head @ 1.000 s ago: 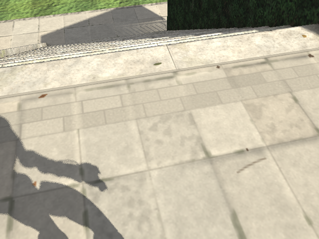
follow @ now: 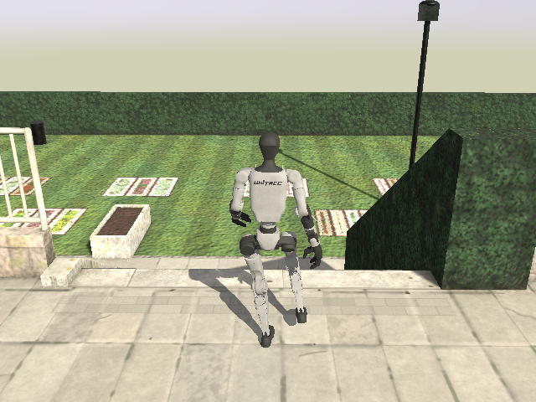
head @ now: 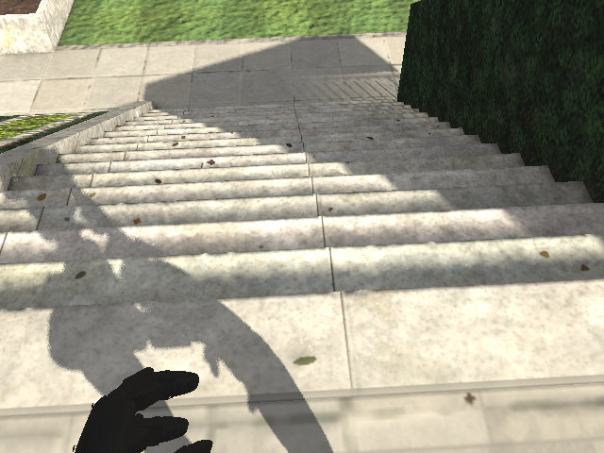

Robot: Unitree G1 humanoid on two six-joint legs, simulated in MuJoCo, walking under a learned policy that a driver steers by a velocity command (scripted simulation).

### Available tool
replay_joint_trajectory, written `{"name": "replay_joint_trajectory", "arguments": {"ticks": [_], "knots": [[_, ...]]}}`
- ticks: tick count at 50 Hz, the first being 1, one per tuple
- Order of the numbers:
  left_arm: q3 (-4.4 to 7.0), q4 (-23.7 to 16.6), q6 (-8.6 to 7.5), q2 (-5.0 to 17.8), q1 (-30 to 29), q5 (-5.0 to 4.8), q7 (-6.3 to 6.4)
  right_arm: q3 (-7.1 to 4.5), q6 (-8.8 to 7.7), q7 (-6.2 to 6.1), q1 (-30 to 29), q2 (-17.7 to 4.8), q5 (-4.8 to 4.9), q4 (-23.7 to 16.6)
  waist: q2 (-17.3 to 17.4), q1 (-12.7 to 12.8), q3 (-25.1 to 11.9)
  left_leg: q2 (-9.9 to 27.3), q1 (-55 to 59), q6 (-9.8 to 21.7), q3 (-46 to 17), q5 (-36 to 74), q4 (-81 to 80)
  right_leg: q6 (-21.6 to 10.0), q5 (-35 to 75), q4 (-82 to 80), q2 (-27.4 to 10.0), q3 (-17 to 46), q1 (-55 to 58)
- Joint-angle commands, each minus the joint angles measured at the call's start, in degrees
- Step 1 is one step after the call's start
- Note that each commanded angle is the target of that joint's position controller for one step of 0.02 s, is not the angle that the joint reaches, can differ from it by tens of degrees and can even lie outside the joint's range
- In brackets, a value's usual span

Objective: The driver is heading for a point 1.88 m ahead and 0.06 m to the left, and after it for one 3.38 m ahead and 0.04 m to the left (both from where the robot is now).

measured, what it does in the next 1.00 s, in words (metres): walks ahead: right foot, then left foot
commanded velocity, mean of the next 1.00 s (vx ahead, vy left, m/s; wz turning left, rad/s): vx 0.13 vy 0.00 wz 0.14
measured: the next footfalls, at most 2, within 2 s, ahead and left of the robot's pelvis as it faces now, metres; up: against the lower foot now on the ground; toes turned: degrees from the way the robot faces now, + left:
right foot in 0.16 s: +0.36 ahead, -0.14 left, +0.00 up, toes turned +15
left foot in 0.54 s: +0.22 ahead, +0.05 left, +0.00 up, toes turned +15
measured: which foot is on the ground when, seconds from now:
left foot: down 0.00-0.16, up 0.18-0.52, down 0.54-0.88, up 0.90-1.00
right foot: up 0.00-0.14, down 0.16-0.54, up 0.56-0.86, down 0.88-1.00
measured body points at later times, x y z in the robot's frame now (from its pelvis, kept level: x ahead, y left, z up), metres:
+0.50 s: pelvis +0.19 -0.06 +0.00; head +0.21 -0.05 +0.45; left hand +0.16 +0.21 -0.13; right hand +0.45 -0.23 -0.09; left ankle +0.18 +0.04 -0.71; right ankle +0.32 -0.15 -0.73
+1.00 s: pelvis +0.17 -0.09 +0.00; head +0.20 -0.10 +0.45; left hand +0.22 +0.20 -0.10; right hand +0.35 -0.34 -0.11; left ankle +0.16 +0.04 -0.67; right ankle +0.16 -0.16 -0.73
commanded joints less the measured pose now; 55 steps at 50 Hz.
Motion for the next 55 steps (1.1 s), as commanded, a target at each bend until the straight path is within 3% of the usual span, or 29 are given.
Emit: {"name": "replay_joint_trajectory", "arguments": {"ticks": [1,4,6,7,8,9,10,11,12,13,15,19,25,26,27,28,29,30,32,37,40,43,44,45,46,47,48,51,55], "knots": [[1.10,-2.7,1.32,5.4,3.5,-1.36,0.04,-2.79,-1.19,-0.38,-2.9,-9.8,0.98,-5.2,-1.2,3.3,-3.4,8.1,-11.2,-0.7,-9.7,51.6,-3.5,-0.4,13.3,-16.0,6.6,-9.8,15.7],[0.82,-4.0,1.44,5.7,1.1,-2.28,0.53,-3.50,0.97,-0.52,-1.0,-9.6,0.79,-5.6,3.6,0.0,-6.7,5.7,-6.1,-5.7,-12.1,45.9,2.8,-1.4,18.3,-27.5,11.5,-9.7,20.5],[1.87,-2.8,0.68,9.0,6.3,-1.91,1.54,-3.93,1.37,-0.91,-3.9,-9.8,0.11,-7.5,4.6,2.7,-8.3,5.6,-5.6,-7.8,-16.8,39.7,11.9,-1.8,20.2,-34.9,12.8,-6.7,27.8],[2.58,-0.2,-0.05,10.5,13.8,-1.82,2.02,-4.01,1.01,-1.02,-6.8,-10.1,0.09,-8.7,3.6,7.0,-10.6,5.0,-4.8,-8.9,-15.3,35.8,20.5,-2.6,27.1,-40.4,11.3,-6.1,33.8],[3.41,2.1,-1.09,13.0,21.9,-1.20,2.33,-3.18,0.53,-1.02,-6.6,-6.9,0.65,-10.2,0.4,9.4,-15.0,4.0,-9.6,-10.3,-11.6,15.0,34.8,-5.2,39.2,-39.2,1.4,0.4,44.6],[3.61,1.3,-1.05,15.1,24.6,-0.47,1.85,-1.83,0.81,-1.97,-0.4,-1.0,1.21,-11.5,-8.7,6.0,-21.1,-0.4,-20.1,-10.4,-4.4,-31.4,52.2,-10.2,75.6,-28.0,-17.7,14.8,55.4],[4.80,0.6,-0.66,15.2,22.7,-1.15,1.31,-1.84,0.97,-2.23,7.6,-4.4,1.11,-12.6,-13.6,2.7,-32.0,2.7,-23.3,-10.6,-4.9,-25.6,61.0,-19.9,70.9,-29.9,-25.7,29.4,58.1],[4.54,-1.9,-0.27,11.2,15.2,-2.01,1.55,-1.95,1.92,-2.09,4.2,-7.1,-0.94,-11.1,-7.3,2.6,-27.9,6.2,-25.0,-11.0,-3.5,-16.8,61.8,-21.3,52.3,-34.5,-20.8,28.2,49.8],[3.20,-2.1,0.16,6.6,12.2,-2.11,1.63,-1.95,2.52,-1.44,-1.9,-7.3,-1.70,-12.2,-3.8,2.9,-20.5,7.5,-25.6,-11.9,-2.5,-13.3,58.7,-19.3,43.1,-36.9,-15.0,19.6,41.9],[2.80,-1.1,0.58,5.6,12.4,-1.61,1.67,-1.90,3.04,-0.76,-5.3,-6.7,-1.74,-13.3,-2.8,3.0,-16.9,8.3,-25.7,-12.6,-2.4,-13.1,56.5,-18.0,40.8,-38.4,-11.8,14.5,37.5],[3.58,1.5,1.10,8.1,15.1,-1.44,1.72,-1.32,4.75,0.25,-6.6,-5.1,-1.64,-14.5,-4.8,2.6,-12.5,8.5,-21.2,-12.9,-2.3,-12.6,50.5,-16.6,44.9,-40.3,-8.5,7.5,28.5],[4.35,3.0,1.49,9.9,14.9,-0.96,0.60,0.25,5.76,0.44,-6.7,-2.8,-1.25,-15.4,-7.2,0.5,-13.6,8.8,-14.7,-12.1,-0.1,-10.3,37.7,-16.3,43.5,-42.0,-7.0,1.6,23.1],[5.21,3.6,5.11,11.4,15.6,-1.76,-0.08,1.91,6.00,0.50,-10.0,-2.1,-1.07,-15.7,-10.3,1.7,-9.8,9.7,1.2,-9.3,5.4,-4.8,9.2,-13.0,3.7,-44.1,-4.5,-0.2,14.0],[5.16,4.1,5.78,10.7,17.6,-1.73,0.09,1.96,5.57,0.50,-9.8,-2.5,-1.32,-15.4,-8.4,1.9,-7.6,9.9,4.8,-8.0,4.2,-4.2,3.4,-10.5,-3.1,-43.6,-3.6,0.0,10.1],[4.86,4.4,6.20,8.5,20.3,-1.38,0.02,2.11,4.92,0.42,-10.5,-3.9,-1.94,-16.1,-0.1,2.5,-5.8,17.1,5.6,-6.4,-6.2,-6.9,-6.0,-6.7,-9.0,-37.8,-0.6,-2.7,7.2],[3.90,2.0,6.18,4.7,21.3,-2.52,0.14,1.19,4.66,-0.13,-13.6,-9.2,-2.08,-18.1,15.0,4.2,-5.5,32.3,-0.4,-1.6,-24.6,-10.5,-14.2,-2.9,-13.9,-28.8,7.3,-10.6,5.0],[5.10,3.0,6.92,8.9,18.1,-1.89,0.70,1.15,4.22,-0.86,-13.8,-7.6,-2.63,-17.3,9.9,2.1,-2.2,32.4,-13.2,1.5,-23.3,-10.0,-15.6,-3.0,-12.4,-22.1,4.9,-5.6,13.5],[5.25,3.5,7.25,8.2,18.7,-2.70,0.28,2.11,3.67,-1.14,-18.2,-4.9,-2.57,-17.1,8.9,5.7,-0.6,28.4,-16.8,0.8,-18.2,-8.3,-14.9,-3.2,-8.8,-19.8,5.5,-5.3,18.0],[5.13,6.5,7.25,6.9,22.4,-2.45,-0.14,3.11,2.54,-1.47,-21.4,-1.6,-1.97,-16.8,8.6,7.8,-2.3,23.0,-15.0,-2.2,-9.1,-0.1,-13.1,-3.2,-4.2,-19.1,6.0,-6.5,21.9],[5.72,5.4,6.59,7.2,20.0,-2.98,-0.19,0.94,2.80,-2.96,-14.0,-5.1,-0.67,-14.8,6.6,3.7,-6.0,26.9,1.6,1.4,-6.0,29.7,-2.6,-3.0,-12.8,-17.1,7.4,-8.5,15.6],[5.80,4.1,6.89,6.5,18.5,-3.23,-0.11,0.10,3.65,-3.50,-13.4,-5.2,-0.99,-14.6,7.9,2.6,-7.5,28.7,4.7,1.8,-5.6,31.9,-0.4,-3.4,-13.9,-19.9,7.6,-10.3,16.0],[5.86,3.9,6.89,5.5,21.0,-3.32,-0.72,-1.03,4.37,-3.77,-15.6,-6.3,-0.68,-14.8,7.2,5.0,-7.9,27.2,0.7,-2.0,-1.0,25.8,4.3,-5.2,-4.5,-33.3,8.6,-11.7,24.0],[6.38,3.6,6.65,7.4,21.2,-2.72,-0.77,-1.37,4.30,-3.71,-15.3,-6.2,-0.80,-14.8,3.4,5.3,-6.9,24.9,-4.7,-5.7,1.9,16.3,10.0,-6.9,1.7,-39.6,6.6,-5.3,28.0],[7.86,2.7,6.05,13.8,22.8,-1.78,-0.60,-1.03,4.59,-3.49,-14.3,-3.8,-1.39,-16.5,-9.3,4.5,-6.5,18.2,-18.1,-10.6,7.8,-2.8,23.8,-10.4,16.2,-43.7,-6.1,14.1,34.6],[9.81,3.8,6.32,19.7,26.6,-1.85,-0.61,-0.02,4.78,-4.02,-21.6,-1.8,-0.62,-20.4,-18.9,7.8,-1.9,9.2,-30.5,-12.3,6.4,-22.6,30.4,-19.3,38.1,-44.2,-14.7,26.7,34.2],[9.65,3.9,6.59,17.5,28.7,-2.08,-0.42,-0.10,4.94,-3.98,-21.7,-2.8,-1.42,-19.9,-8.4,7.9,-2.6,12.1,-31.2,-12.6,1.4,-21.2,37.8,-21.6,36.9,-43.5,-13.1,23.2,35.7],[9.24,3.3,7.05,15.5,25.0,-2.59,-0.03,-0.17,4.84,-3.50,-21.1,-2.9,-0.92,-19.1,-4.5,5.9,-1.9,12.9,-31.2,-12.6,0.1,-15.5,39.4,-20.4,31.2,-42.9,-9.5,18.6,34.1],[8.70,0.6,7.95,12.9,17.1,-3.20,0.30,-0.64,4.51,-2.32,-18.6,-4.6,-1.64,-17.7,-5.3,3.3,-4.4,13.1,-28.8,-13.8,0.3,-6.6,38.8,-16.1,27.7,-42.3,-1.7,12.9,32.9],[9.41,0.8,7.86,14.0,19.9,-3.12,0.34,-0.03,4.92,-1.97,-19.3,-3.9,-1.19,-18.2,-5.3,4.9,-6.1,12.2,-28.6,-14.7,0.5,-4.8,33.3,-15.6,23.4,-41.2,-0.5,15.0,34.8]]}}
Keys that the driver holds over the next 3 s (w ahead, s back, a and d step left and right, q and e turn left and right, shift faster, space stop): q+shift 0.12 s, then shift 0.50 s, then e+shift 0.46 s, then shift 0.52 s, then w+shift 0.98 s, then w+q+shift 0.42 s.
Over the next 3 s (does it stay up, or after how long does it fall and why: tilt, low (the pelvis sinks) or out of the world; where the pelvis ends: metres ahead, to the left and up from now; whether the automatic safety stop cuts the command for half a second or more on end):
stays up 1.04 -0.05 -0.20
